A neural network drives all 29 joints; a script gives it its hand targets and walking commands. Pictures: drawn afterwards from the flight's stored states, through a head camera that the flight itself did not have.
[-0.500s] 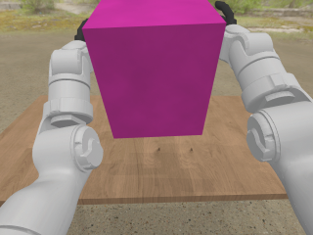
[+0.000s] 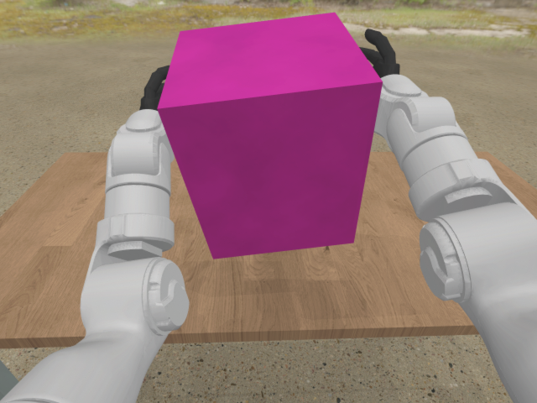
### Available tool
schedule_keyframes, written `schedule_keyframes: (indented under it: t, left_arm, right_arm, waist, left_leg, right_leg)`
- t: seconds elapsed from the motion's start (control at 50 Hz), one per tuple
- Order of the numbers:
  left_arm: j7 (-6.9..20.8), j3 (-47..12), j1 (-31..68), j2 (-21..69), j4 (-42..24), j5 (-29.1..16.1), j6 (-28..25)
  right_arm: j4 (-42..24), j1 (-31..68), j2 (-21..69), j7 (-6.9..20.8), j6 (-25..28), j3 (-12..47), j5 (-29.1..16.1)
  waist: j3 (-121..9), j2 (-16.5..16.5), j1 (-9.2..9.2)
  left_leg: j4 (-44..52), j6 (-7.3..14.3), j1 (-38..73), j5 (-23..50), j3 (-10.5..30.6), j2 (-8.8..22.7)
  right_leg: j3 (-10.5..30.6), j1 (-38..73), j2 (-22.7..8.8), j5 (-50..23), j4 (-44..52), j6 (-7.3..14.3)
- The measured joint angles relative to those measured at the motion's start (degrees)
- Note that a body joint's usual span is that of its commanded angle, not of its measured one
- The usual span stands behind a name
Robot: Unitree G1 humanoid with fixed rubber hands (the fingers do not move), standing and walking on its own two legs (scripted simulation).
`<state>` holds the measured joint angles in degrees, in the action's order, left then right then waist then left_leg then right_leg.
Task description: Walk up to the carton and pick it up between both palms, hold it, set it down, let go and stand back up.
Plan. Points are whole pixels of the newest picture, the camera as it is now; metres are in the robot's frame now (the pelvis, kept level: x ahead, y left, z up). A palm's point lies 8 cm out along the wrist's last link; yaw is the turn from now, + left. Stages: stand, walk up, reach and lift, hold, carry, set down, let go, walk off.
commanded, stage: set down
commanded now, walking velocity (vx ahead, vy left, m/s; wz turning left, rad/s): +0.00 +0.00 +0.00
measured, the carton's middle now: (270, 142) +0.39 +0.01 +0.28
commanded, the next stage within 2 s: none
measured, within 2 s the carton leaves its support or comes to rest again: neither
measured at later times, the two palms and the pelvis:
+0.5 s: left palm (152, 145) +0.41 +0.18 +0.27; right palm (361, 112) +0.40 -0.12 +0.31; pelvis +0.00 +0.00 +0.00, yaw +0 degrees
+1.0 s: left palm (162, 161) +0.40 +0.17 +0.24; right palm (363, 137) +0.41 -0.13 +0.27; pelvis -0.01 +0.00 +0.00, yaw -1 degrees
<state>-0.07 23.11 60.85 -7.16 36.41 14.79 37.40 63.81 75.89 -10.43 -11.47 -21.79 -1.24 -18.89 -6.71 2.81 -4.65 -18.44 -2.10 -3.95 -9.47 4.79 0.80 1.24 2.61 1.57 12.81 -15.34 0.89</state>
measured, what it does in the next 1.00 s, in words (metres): stands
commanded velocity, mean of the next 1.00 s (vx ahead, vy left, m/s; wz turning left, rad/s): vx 0.00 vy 0.00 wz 0.00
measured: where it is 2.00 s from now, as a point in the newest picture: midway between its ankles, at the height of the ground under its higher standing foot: outside the picture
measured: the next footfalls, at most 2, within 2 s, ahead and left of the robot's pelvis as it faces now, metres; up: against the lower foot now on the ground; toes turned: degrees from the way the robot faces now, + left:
none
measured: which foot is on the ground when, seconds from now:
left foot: down 0.00-1.00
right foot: down 0.00-1.00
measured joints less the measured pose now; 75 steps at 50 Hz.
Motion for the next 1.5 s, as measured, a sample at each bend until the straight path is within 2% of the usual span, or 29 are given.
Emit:
schedule_keyframes:
  t: [0.16, 0.34, 0.44, 0.54, 0.7, 0.9, 1.06, 1.22, 1.38, 1.5]
  left_arm:
    - [0.4, 2.6, 1.4, 0.3, 3.5, 1.3, -1.3]
    - [0.5, 2.5, 1.5, -0.1, 4.6, 1.3, -3.1]
    - [-0.4, 0.7, -0.3, 0.2, 3.3, 0.5, -3.8]
    - [-1.6, 0.1, -1.9, 1.6, 2.3, 1.0, -4.0]
    - [-3.8, -0.6, -3.6, 3.5, 0.6, 0.9, -4.7]
    - [-4.0, 1.0, -3.8, 4.3, 2.1, 1.3, -5.9]
    - [-3.5, 3.9, -2.9, 4.8, 4.4, 2.2, -8.6]
    - [-2.9, 4.5, -3.3, 4.4, 5.9, 2.3, -10.3]
    - [-3.0, 4.7, -4.4, 5.7, 5.5, 4.1, -11.0]
    - [-4.0, 3.7, -6.0, 6.4, 3.6, 3.4, -11.7]
  right_arm:
    - [-0.4, -2.5, 1.1, 0.5, 0.9, -1.9, 3.7]
    - [-0.2, -3.0, 1.9, 0.7, 2.5, -3.6, 5.6]
    - [0.6, -3.1, 2.1, 1.2, 4.0, -4.7, 5.3]
    - [2.0, -3.5, 1.8, 2.0, 5.3, -5.2, 4.9]
    - [1.9, -5.1, 1.0, 3.5, 7.2, -4.8, 5.1]
    - [2.4, -6.8, 1.8, 4.4, 8.6, -6.7, 8.3]
    - [2.0, -7.4, 2.4, 4.7, 9.7, -8.5, 11.7]
    - [3.7, -7.7, 3.8, 5.0, 11.7, -12.2, 15.0]
    - [4.7, -8.7, 3.7, 6.4, 13.0, -13.8, 16.6]
    - [4.6, -9.8, 3.8, 7.4, 15.1, -13.8, 16.9]
  waist:
    - [-0.3, -1.7, 1.14]
    - [1.0, 0.1, 1.77]
    - [1.4, 1.6, 1.17]
    - [1.8, 2.4, 1.35]
    - [2.2, 1.2, 2.23]
    - [2.7, -0.7, 3.43]
    - [3.5, -0.1, 4.86]
    - [3.3, 1.2, 5.21]
    - [4.0, 1.1, 6.12]
    - [4.3, 0.8, 6.47]
  left_leg:
    - [0.6, 0.3, -0.1, 0.5, -0.3, -0.4]
    - [0.9, 0.3, -0.6, 0.9, -0.7, -0.4]
    - [0.3, 0.3, -1.2, 0.6, -0.4, -0.2]
    - [-0.1, 0.3, -1.3, 0.2, -0.8, 0.0]
    - [-0.6, 0.4, -1.6, -0.1, -1.2, 0.1]
    - [0.5, 0.2, -1.5, 0.8, -1.4, 0.2]
    - [1.3, -0.3, -1.8, 1.6, -1.8, 0.7]
    - [1.5, -0.3, -1.9, 1.5, -1.8, 0.5]
    - [1.5, 0.1, -1.6, 1.1, -2.7, 0.4]
    - [1.5, 0.1, -2.5, 1.0, -3.3, 0.6]
  right_leg:
    - [0.0, -0.8, -0.5, 0.2, -0.8, -0.3]
    - [0.1, -1.7, -0.6, 0.1, -1.1, -0.3]
    - [-0.2, -1.5, -0.4, -0.2, -0.4, -0.3]
    - [0.0, -1.4, -0.2, -0.4, 0.0, -0.3]
    - [0.2, -1.5, -0.2, -0.6, 0.2, -0.4]
    - [0.1, -2.3, -0.2, -0.6, -0.6, -0.2]
    - [0.2, -3.7, 0.2, -0.5, -1.6, 0.3]
    - [-0.2, -3.9, -0.1, 0.1, -2.1, 0.3]
    - [0.4, -3.6, -0.3, -0.1, -1.4, 0.0]
    - [0.6, -4.5, -0.3, -0.4, -1.1, -0.1]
